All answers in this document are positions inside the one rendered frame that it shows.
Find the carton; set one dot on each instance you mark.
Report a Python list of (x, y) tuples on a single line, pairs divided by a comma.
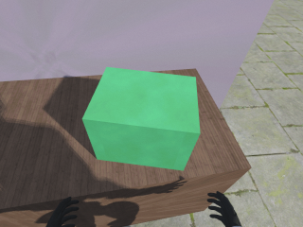
[(143, 118)]

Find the robot right hand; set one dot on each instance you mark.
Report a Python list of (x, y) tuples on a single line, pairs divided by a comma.
[(228, 216)]

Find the robot left hand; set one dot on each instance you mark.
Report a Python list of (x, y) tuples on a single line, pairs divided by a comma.
[(57, 219)]

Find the pedestal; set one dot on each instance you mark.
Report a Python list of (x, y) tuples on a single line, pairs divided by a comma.
[(46, 156)]

